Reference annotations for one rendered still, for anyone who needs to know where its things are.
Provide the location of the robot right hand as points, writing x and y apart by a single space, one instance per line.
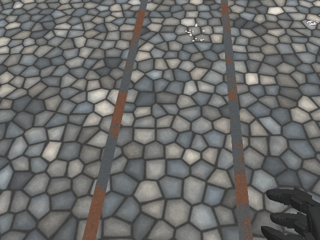
308 226

